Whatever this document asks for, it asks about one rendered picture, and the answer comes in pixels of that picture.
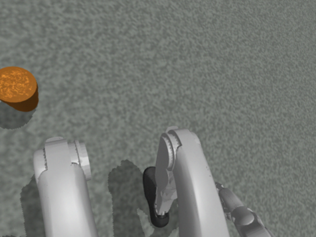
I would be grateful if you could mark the cup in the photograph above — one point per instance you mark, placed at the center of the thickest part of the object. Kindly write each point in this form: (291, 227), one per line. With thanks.
(18, 88)

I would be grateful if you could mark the right robot foot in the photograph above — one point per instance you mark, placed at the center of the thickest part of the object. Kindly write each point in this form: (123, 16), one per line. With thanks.
(150, 186)

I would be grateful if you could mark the right robot arm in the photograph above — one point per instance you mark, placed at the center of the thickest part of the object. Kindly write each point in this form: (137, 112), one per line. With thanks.
(248, 223)

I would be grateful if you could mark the right robot hand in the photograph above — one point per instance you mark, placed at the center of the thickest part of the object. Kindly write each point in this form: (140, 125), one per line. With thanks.
(228, 200)

